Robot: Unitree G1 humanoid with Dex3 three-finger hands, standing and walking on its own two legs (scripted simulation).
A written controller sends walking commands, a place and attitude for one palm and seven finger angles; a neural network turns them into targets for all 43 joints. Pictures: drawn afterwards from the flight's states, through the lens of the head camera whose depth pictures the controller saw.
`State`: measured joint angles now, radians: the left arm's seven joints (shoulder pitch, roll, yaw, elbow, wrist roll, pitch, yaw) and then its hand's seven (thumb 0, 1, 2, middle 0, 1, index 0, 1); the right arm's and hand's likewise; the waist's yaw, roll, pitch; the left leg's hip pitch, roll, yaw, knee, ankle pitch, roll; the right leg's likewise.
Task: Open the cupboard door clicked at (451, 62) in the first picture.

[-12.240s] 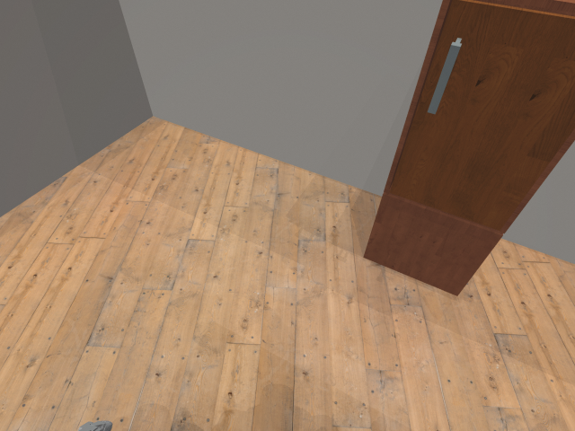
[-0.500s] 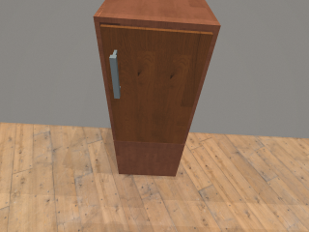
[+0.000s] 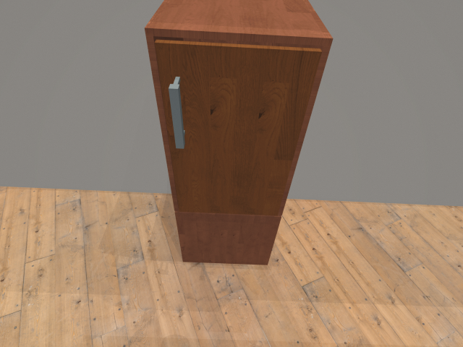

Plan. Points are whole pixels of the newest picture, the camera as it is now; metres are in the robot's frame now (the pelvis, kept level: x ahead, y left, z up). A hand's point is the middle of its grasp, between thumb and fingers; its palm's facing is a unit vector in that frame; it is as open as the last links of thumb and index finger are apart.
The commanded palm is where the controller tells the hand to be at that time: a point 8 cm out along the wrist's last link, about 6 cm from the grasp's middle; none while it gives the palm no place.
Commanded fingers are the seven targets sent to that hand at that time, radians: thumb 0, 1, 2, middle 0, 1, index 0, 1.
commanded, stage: look again from close up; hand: left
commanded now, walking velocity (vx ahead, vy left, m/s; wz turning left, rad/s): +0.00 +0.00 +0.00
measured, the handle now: (178, 114) +0.61 +0.18 +0.09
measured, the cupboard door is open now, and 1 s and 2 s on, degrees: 0 0 0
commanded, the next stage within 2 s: shuffle to correct the standing spot in 0.20 s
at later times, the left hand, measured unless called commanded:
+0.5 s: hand out of the picture -0.03 +0.13 -0.18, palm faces +0.06 -0.99 -0.14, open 7.4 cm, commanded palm none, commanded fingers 0.00 0.90 0.90 -0.20 -0.30 -0.20 -0.30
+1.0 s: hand out of the picture +0.05 +0.10 -0.18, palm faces +0.06 -0.99 -0.15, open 7.3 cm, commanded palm none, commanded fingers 0.00 0.90 0.90 -0.20 -0.30 -0.20 -0.30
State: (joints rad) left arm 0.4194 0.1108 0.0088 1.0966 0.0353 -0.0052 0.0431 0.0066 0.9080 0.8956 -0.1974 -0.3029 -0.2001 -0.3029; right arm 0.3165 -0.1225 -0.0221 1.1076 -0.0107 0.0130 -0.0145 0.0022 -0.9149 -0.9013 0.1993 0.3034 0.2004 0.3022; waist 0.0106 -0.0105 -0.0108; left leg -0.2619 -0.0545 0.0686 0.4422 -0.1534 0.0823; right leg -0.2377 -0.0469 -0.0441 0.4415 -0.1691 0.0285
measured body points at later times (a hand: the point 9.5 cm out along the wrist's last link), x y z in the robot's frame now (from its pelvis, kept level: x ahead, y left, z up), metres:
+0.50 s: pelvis +0.02 -0.02 +0.00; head +0.00 -0.01 +0.45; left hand -0.03 +0.18 -0.16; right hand +0.00 -0.23 -0.16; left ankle +0.06 +0.06 -0.74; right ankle +0.04 -0.14 -0.74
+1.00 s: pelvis +0.06 -0.04 +0.00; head +0.08 -0.03 +0.45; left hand +0.04 +0.16 -0.16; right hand +0.06 -0.26 -0.16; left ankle +0.06 +0.06 -0.74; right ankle +0.05 -0.14 -0.74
